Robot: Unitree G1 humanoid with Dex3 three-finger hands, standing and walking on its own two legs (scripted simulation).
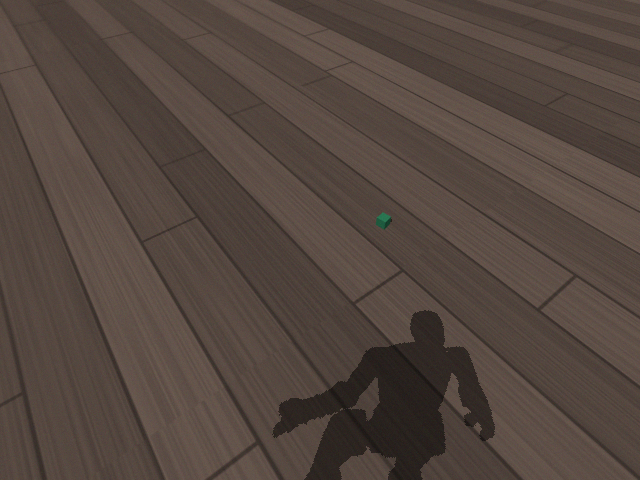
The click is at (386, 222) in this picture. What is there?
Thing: cube
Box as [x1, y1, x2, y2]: [376, 212, 390, 228]
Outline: 382,212 377,217 376,224 384,228 389,224 390,216
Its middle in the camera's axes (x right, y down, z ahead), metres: +0.29 -0.08 +1.73
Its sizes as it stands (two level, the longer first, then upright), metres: 0.046 0.046 0.046
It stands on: the floor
